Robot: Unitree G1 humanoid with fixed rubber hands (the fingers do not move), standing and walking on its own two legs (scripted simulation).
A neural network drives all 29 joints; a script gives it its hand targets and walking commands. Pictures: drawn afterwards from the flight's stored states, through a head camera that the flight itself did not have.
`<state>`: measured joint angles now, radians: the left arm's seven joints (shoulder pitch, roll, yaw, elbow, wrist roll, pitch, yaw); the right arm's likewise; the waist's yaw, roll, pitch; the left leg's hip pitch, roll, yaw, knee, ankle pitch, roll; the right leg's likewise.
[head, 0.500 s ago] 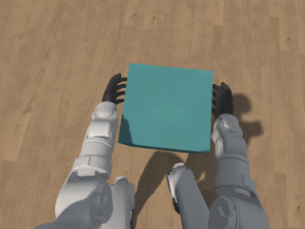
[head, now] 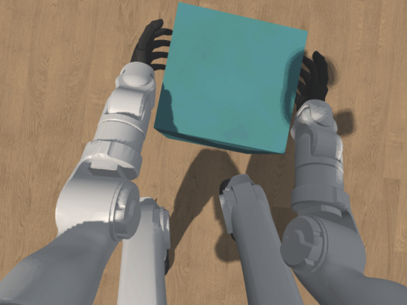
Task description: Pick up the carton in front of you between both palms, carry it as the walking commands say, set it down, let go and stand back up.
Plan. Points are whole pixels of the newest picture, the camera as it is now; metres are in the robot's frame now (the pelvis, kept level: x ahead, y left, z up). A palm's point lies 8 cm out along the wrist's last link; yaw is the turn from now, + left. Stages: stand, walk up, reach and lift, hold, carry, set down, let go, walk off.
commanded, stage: set down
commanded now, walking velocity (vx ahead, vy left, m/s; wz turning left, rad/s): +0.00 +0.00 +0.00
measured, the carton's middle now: (221, 97) +0.48 -0.11 -0.19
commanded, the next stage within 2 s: none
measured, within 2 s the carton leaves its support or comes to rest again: rests again in 1.50 s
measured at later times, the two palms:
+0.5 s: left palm (164, 74) +0.56 +0.00 -0.23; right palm (296, 105) +0.44 -0.28 -0.21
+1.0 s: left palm (159, 80) +0.55 +0.01 -0.26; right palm (285, 110) +0.43 -0.27 -0.24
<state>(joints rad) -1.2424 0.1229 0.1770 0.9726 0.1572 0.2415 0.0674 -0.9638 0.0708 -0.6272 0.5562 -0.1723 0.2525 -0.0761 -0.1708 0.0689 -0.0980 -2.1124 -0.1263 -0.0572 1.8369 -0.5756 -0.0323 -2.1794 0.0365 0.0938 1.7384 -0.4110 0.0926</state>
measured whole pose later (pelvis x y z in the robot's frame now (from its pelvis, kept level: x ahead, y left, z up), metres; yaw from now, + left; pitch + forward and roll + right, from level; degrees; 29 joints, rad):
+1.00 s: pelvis +0.00 +0.01 -0.08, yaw -2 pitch +46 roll -5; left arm -1.54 0.26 -0.05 1.27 0.05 0.17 0.10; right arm -1.18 -0.04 -0.65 0.82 -0.13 0.17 -0.05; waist -0.24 0.06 0.18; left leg -2.29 -0.17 -0.08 2.14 -0.64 -0.03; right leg -2.32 0.02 0.07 2.00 -0.48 0.12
